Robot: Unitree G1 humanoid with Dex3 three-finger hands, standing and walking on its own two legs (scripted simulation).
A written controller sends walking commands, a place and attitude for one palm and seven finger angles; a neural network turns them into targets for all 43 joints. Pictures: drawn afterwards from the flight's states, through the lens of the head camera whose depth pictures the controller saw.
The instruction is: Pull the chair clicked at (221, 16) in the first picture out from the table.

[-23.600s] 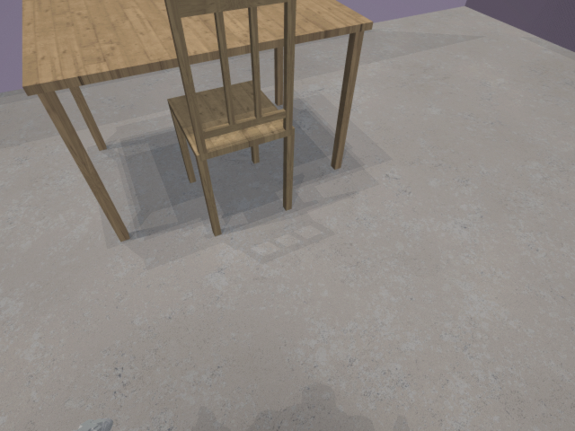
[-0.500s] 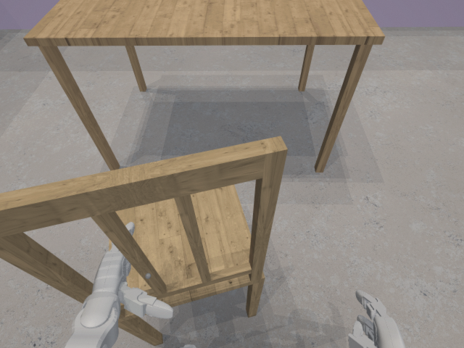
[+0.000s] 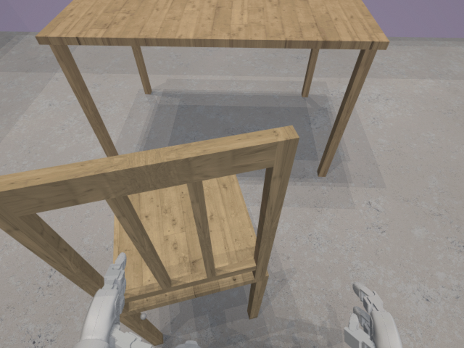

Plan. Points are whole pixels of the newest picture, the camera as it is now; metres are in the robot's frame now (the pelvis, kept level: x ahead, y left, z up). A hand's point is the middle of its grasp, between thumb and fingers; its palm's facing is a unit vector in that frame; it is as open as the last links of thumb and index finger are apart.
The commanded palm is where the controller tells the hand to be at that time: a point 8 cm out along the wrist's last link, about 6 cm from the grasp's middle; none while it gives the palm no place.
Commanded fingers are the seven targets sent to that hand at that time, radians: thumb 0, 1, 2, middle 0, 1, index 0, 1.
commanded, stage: draw the fingers out of the gap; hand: left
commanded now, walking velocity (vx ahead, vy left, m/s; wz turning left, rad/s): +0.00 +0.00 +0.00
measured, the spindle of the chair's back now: (147, 250) +0.28 +0.16 +0.01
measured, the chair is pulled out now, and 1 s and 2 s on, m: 0.61 0.61 0.61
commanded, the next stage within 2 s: draw the hand back to the body in 0.30 s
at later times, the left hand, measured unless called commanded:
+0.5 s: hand out of the picture +0.13 +0.15 +0.00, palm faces +0.08 -0.99 -0.07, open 17.4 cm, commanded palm +0.10 +0.21 +0.02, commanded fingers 0.00 -0.55 0.20 0.00 0.00 0.00 0.00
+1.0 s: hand (91, 319) +0.16 +0.18 +0.09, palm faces +0.06 -0.97 -0.22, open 17.0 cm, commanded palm +0.12 +0.25 +0.12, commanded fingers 0.00 -0.19 0.38 -0.05 -0.08 -0.05 -0.08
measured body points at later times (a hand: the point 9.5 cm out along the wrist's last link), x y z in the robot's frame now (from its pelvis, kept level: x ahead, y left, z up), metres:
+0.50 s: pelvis +0.00 +0.00 -0.01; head +0.03 +0.00 +0.43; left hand +0.13 +0.20 +0.01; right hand +0.18 -0.24 -0.08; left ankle +0.01 +0.14 -0.68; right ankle -0.01 -0.13 -0.68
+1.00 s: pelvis +0.00 +0.00 +0.00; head +0.01 -0.01 +0.45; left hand +0.15 +0.24 +0.11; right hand +0.18 -0.23 -0.07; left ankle +0.01 +0.14 -0.68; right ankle -0.01 -0.13 -0.68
